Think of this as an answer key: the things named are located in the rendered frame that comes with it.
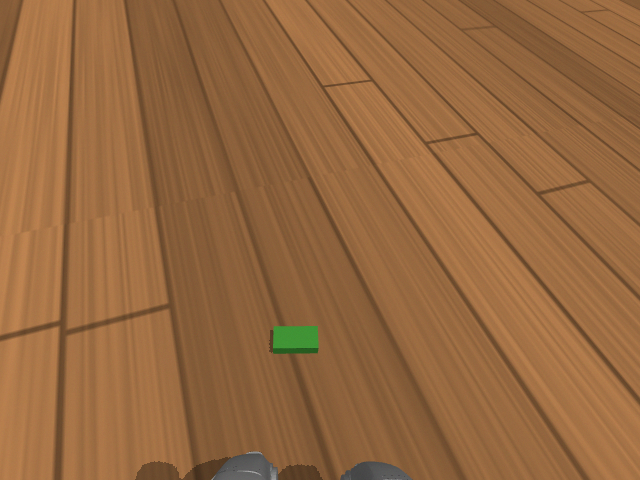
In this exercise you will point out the small box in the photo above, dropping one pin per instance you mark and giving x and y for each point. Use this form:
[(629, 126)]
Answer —
[(295, 339)]

